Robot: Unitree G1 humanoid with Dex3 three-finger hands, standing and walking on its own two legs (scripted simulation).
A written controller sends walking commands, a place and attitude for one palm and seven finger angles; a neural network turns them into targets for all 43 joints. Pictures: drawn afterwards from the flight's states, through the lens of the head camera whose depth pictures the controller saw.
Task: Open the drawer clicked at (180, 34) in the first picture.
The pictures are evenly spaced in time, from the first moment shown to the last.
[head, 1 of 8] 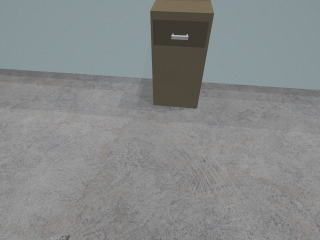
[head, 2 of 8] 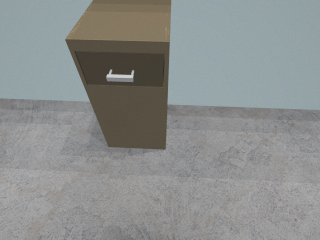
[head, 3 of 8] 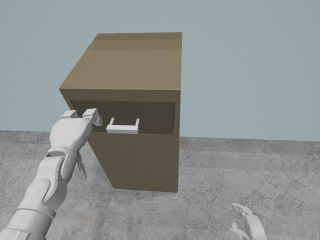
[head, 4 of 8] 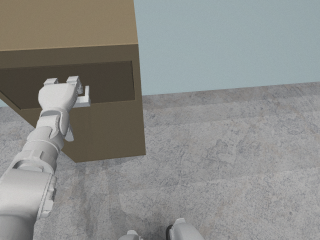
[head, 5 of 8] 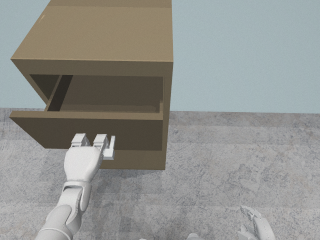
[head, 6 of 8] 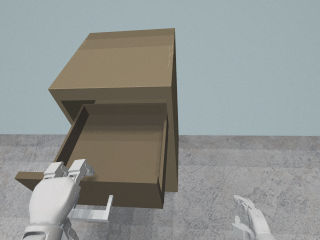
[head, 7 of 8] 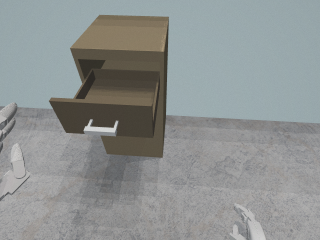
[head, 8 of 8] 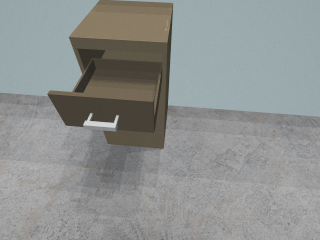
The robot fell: no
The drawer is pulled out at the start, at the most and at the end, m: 0.00 0.30 0.30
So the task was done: yes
